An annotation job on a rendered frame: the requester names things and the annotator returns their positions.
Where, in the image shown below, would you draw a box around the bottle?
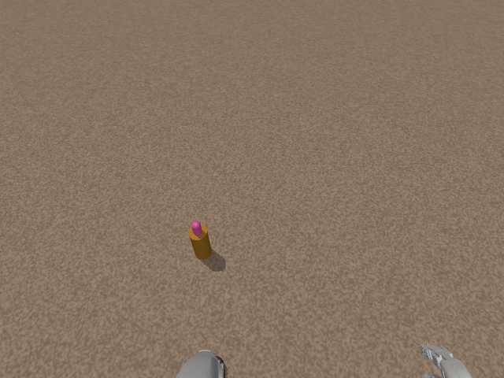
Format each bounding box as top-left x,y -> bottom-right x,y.
188,221 -> 212,260

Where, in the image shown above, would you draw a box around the right robot hand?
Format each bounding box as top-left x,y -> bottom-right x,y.
420,343 -> 473,378

